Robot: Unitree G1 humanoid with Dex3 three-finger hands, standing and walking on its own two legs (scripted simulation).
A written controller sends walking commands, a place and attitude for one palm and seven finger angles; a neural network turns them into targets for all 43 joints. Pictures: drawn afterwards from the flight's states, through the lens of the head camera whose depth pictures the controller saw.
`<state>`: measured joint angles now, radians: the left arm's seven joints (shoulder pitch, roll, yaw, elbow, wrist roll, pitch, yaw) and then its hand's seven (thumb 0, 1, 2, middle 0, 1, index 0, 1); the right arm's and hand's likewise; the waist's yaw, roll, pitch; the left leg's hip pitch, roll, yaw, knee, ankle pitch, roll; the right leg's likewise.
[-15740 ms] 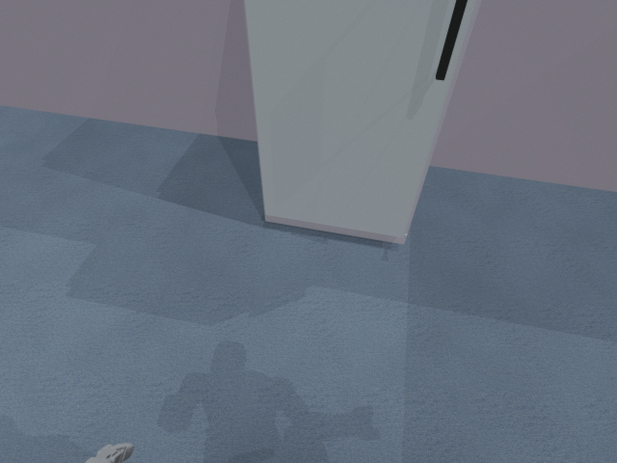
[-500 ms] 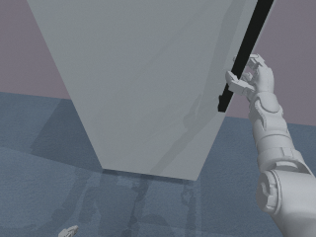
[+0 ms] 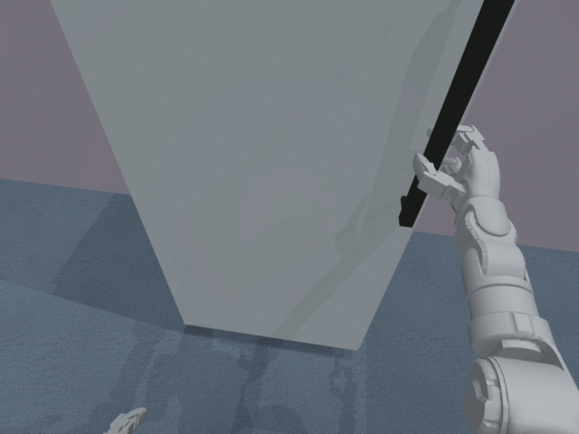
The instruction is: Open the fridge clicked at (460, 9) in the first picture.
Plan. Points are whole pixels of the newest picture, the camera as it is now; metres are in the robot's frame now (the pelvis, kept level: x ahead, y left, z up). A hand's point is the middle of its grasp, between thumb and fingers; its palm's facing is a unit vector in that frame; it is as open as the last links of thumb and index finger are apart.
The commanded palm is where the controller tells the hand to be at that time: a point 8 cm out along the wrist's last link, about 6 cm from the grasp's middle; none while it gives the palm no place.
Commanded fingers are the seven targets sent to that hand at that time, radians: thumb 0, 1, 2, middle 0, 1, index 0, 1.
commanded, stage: pull the door a little, standing still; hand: right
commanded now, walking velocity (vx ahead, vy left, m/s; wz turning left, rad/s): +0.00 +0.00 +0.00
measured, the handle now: (447, 107) +0.50 -0.14 +0.24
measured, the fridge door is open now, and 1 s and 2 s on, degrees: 0 24 55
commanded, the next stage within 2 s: walk backward, drawing the door open in 0.44 s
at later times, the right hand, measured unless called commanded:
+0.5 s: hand (429, 204) +0.38 -0.12 +0.17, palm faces +0.02 +1.00 +0.01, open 7.2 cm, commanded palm +0.31 -0.17 +0.16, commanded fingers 0.00 -0.90 -0.90 0.45 1.40 0.45 1.40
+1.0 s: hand (393, 317) +0.22 -0.07 +0.16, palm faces +0.09 +0.98 -0.20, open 7.4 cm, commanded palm +0.18 -0.12 +0.16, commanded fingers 0.00 -0.90 -0.90 0.45 1.40 0.45 1.40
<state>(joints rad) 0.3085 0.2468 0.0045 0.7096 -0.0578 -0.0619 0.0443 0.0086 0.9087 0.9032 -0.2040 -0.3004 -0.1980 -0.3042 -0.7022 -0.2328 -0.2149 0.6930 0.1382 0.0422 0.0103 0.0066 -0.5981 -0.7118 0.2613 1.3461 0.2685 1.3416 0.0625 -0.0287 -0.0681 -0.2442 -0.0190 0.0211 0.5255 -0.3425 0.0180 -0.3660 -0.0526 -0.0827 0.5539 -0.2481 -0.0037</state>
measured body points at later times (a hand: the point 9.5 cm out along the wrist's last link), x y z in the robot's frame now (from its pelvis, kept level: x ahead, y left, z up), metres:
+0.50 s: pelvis +0.04 +0.00 +0.01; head +0.02 +0.02 +0.46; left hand +0.18 +0.25 -0.09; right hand +0.37 -0.18 +0.17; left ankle -0.05 +0.10 -0.73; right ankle +0.02 -0.12 -0.73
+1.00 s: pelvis -0.02 +0.04 +0.00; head -0.01 +0.10 +0.45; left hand +0.20 +0.22 -0.10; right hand +0.21 -0.12 +0.17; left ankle -0.01 +0.10 -0.73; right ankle +0.01 -0.11 -0.72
